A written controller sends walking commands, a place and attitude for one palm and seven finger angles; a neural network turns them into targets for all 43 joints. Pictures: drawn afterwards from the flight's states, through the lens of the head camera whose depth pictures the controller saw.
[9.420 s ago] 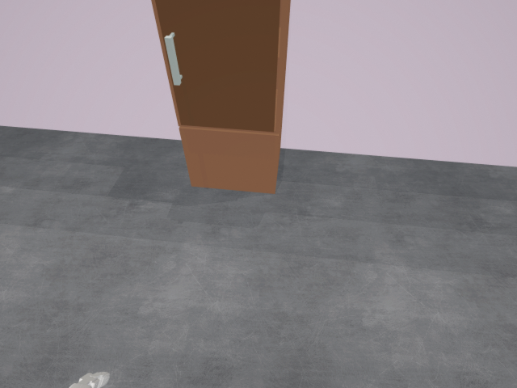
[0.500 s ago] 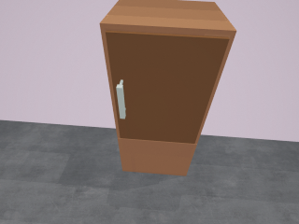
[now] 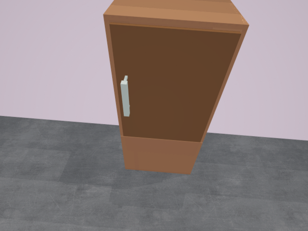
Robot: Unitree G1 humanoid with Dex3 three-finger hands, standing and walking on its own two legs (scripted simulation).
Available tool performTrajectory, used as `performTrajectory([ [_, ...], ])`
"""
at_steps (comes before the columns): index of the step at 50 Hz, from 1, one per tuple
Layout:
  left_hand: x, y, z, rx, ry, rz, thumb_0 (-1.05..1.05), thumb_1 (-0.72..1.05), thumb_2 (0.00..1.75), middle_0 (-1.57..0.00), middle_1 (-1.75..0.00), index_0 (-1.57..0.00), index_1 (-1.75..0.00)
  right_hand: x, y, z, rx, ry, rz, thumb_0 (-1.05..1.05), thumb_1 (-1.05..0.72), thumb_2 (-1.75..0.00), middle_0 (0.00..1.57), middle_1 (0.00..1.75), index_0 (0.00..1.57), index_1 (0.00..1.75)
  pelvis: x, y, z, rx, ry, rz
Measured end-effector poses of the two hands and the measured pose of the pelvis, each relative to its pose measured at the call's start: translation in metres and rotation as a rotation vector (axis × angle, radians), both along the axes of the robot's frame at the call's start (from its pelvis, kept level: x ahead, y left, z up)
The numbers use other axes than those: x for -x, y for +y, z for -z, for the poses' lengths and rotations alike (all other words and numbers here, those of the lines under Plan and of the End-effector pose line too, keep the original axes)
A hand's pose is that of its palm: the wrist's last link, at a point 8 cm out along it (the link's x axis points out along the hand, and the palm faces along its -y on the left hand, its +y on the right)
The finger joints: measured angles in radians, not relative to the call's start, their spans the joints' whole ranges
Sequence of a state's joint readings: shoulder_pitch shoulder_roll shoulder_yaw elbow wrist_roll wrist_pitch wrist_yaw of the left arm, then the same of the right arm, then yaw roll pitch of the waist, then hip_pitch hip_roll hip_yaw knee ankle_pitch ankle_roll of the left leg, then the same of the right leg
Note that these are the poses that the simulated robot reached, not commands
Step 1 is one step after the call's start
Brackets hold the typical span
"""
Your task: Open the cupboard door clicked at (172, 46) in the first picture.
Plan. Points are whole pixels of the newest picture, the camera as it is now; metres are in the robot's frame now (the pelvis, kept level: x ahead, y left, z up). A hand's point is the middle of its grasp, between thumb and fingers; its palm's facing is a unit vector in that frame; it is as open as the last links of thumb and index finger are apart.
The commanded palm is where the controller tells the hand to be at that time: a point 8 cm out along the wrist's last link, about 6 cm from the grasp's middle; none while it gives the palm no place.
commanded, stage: look again from close up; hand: left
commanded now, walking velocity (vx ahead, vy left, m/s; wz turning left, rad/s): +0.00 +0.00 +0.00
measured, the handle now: (126, 96) +0.63 +0.15 -0.04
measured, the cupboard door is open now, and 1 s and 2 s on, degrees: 0 0 0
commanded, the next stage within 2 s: shuffle to correct the standing spot in 0.32 s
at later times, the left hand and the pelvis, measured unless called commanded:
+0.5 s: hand out of the picture +0.00 +0.17 -0.18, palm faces +0.02 -0.99 -0.17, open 7.4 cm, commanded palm none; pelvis +0.01 +0.00 +0.00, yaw -1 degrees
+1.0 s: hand out of the picture +0.02 +0.13 -0.19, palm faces +0.11 -0.99 -0.10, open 7.4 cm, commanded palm none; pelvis +0.10 -0.01 -0.01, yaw +0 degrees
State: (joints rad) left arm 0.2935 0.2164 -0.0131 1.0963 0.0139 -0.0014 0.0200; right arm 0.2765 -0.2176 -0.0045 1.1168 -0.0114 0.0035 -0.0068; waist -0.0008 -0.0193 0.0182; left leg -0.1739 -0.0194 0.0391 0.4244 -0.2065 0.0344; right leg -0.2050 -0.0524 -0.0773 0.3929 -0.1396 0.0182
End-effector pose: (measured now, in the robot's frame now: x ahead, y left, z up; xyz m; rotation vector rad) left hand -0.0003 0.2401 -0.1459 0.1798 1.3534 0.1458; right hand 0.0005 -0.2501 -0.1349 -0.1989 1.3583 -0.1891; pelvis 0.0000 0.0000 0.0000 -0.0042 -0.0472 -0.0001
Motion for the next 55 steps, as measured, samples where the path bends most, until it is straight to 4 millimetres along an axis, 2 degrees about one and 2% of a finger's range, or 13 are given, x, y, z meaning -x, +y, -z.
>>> performTrajectory([
  [12,-0.002,-0.016,0.003,0.034,0.002,-0.012,0.01,0.90,0.90,-0.20,-0.29,-0.20,-0.30,-0.013,0.028,0.006,-0.055,-0.031,0.011,0.01,-0.91,-0.90,0.20,0.30,0.20,0.30,-0.004,0.004,0.000,0.000,0.005,0.006],
  [20,0.004,-0.021,0.003,0.042,0.023,-0.025,0.01,0.90,0.90,-0.20,-0.29,-0.20,-0.30,-0.007,0.035,0.009,-0.068,-0.011,0.030,0.01,-0.92,-0.90,0.20,0.30,0.20,0.30,-0.008,0.005,0.000,-0.001,0.005,0.012],
  [28,0.011,-0.025,0.005,0.050,0.054,-0.032,0.01,0.90,0.90,-0.20,-0.29,-0.20,-0.30,0.004,0.038,0.012,-0.076,0.022,0.056,0.01,-0.91,-0.90,0.20,0.30,0.20,0.30,-0.014,0.003,0.001,-0.004,0.005,0.016],
  [33,0.012,-0.032,0.005,0.053,0.082,-0.042,0.01,0.91,0.90,-0.20,-0.29,-0.20,-0.30,0.009,0.033,0.015,-0.082,0.054,0.086,0.01,-0.91,-0.90,0.20,0.30,0.20,0.30,-0.028,-0.004,0.003,-0.006,0.010,0.022],
  [38,0.009,-0.045,0.006,0.053,0.109,-0.066,0.01,0.91,0.90,-0.20,-0.29,-0.20,-0.30,0.005,0.022,0.020,-0.081,0.083,0.101,0.01,-0.91,-0.90,0.20,0.30,0.20,0.30,-0.047,-0.015,0.007,-0.001,0.021,0.025],
  [43,0.004,-0.057,0.010,0.070,0.127,-0.118,0.01,0.91,0.90,-0.20,-0.29,-0.20,-0.30,-0.019,0.014,0.019,-0.065,0.110,0.069,0.01,-0.91,-0.90,0.20,0.30,0.20,0.30,-0.066,-0.020,0.011,0.027,0.042,0.000],
  [48,-0.006,-0.063,0.017,0.109,0.174,-0.141,0.01,0.90,0.90,-0.20,-0.29,-0.20,-0.30,-0.069,0.017,0.015,-0.029,0.048,0.034,0.01,-0.91,-0.90,0.20,0.30,0.20,0.30,-0.087,-0.011,0.013,0.038,0.038,-0.005],
  [51,-0.023,-0.063,0.018,0.122,0.182,-0.130,0.01,0.90,0.90,-0.20,-0.29,-0.20,-0.30,-0.095,0.023,0.010,-0.007,0.010,0.031,0.01,-0.93,-0.90,0.20,0.30,0.20,0.30,-0.100,-0.006,0.010,0.019,0.034,0.008],
  [55,-0.056,-0.055,0.014,0.108,0.133,-0.098,0.01,0.90,0.90,-0.20,-0.29,-0.20,-0.30,-0.115,0.022,0.006,0.006,-0.026,0.043,0.02,-0.95,-0.90,0.20,0.30,0.20,0.30,-0.104,-0.001,0.005,0.008,0.033,0.015],
])
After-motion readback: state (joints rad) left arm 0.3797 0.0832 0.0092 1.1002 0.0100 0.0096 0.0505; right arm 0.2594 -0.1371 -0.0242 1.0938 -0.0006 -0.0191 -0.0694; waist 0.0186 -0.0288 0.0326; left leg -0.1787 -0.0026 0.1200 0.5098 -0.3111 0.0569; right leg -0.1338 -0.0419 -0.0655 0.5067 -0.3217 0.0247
